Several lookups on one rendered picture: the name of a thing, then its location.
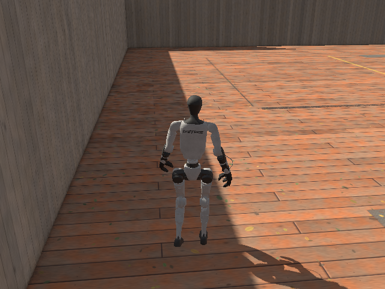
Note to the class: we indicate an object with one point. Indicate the left robot upper arm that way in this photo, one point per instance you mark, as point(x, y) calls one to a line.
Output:
point(175, 126)

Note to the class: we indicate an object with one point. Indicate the robot right hand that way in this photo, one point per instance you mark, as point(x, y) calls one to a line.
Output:
point(228, 178)

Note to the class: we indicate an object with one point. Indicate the robot left foot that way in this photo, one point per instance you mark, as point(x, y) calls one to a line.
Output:
point(178, 242)

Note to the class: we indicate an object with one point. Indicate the right robot thigh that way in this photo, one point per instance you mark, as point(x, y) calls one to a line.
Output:
point(206, 182)

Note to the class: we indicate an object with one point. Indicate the robot right forearm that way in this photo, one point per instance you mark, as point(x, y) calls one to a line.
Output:
point(223, 162)

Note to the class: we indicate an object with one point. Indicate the robot left hand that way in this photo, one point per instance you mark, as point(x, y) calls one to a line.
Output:
point(161, 165)

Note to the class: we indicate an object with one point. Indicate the robot left forearm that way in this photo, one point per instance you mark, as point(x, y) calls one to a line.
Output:
point(164, 156)

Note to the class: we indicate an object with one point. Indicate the right robot upper arm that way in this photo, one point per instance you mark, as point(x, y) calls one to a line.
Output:
point(215, 137)

